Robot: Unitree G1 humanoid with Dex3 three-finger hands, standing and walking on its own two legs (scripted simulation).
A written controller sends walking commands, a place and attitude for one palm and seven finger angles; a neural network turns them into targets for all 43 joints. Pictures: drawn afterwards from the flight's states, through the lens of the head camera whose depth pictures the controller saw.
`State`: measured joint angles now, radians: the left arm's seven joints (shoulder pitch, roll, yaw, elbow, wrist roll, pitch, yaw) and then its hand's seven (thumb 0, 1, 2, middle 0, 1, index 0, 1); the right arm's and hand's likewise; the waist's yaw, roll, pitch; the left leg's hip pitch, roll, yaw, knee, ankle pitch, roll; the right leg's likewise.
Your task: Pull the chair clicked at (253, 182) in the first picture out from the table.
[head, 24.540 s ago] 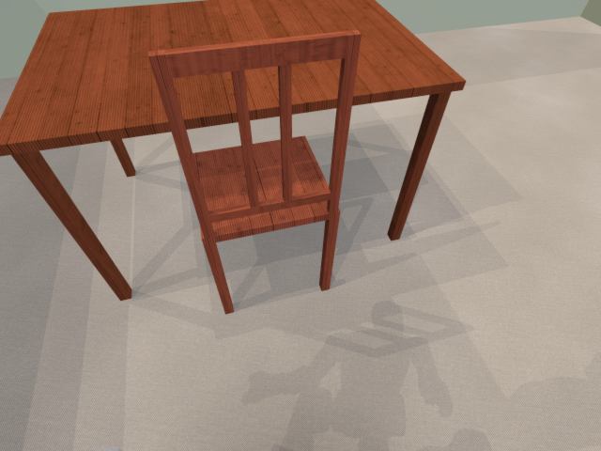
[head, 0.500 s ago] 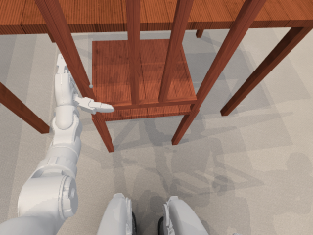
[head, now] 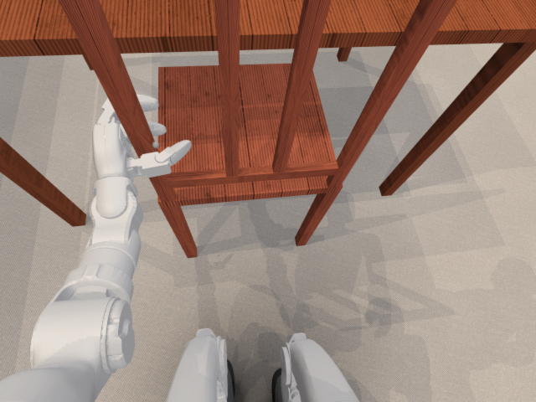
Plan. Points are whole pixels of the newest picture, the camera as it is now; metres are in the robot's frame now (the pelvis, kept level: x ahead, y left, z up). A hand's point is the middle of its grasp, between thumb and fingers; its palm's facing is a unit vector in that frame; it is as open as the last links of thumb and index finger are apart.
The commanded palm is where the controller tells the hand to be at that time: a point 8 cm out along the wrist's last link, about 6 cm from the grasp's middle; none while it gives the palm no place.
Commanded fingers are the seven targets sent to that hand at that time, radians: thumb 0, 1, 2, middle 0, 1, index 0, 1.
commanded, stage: hook a spindle and tug to test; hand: left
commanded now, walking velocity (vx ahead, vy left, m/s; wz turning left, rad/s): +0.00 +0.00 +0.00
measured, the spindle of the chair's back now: (230, 106) +0.51 +0.04 +0.07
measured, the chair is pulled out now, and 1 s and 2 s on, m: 0.00 0.03 0.12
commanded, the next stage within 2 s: step backward, pulling the chair out in 0.82 s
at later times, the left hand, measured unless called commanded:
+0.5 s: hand (158, 150) +0.47 +0.14 +0.02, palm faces +0.13 -0.99 -0.02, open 5.6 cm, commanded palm +0.43 +0.18 +0.03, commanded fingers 0.00 0.90 0.90 -0.50 -1.45 -0.50 -1.45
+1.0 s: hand (160, 171) +0.44 +0.14 +0.03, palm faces +0.10 -0.99 -0.10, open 5.8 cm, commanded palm +0.40 +0.18 +0.03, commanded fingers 0.00 0.90 0.90 -0.50 -1.45 -0.50 -1.45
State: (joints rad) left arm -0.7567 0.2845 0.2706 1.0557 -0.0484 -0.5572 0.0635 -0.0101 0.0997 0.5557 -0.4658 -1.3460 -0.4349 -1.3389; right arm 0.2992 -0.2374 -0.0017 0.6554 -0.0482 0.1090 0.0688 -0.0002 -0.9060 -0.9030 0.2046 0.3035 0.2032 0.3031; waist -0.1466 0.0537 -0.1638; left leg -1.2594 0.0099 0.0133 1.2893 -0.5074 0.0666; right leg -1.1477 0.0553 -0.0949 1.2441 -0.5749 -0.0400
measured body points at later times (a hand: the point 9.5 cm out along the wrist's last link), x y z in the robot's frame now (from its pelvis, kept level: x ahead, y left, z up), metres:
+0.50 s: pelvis +0.01 +0.00 +0.01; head +0.15 +0.02 +0.44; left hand +0.46 +0.19 +0.03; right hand +0.07 -0.26 -0.12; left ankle +0.04 +0.08 -0.62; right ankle +0.00 -0.10 -0.62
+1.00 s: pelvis +0.02 +0.00 +0.03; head +0.15 +0.01 +0.46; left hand +0.43 +0.19 +0.04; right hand +0.11 -0.25 -0.10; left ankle +0.04 +0.08 -0.62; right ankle +0.00 -0.10 -0.62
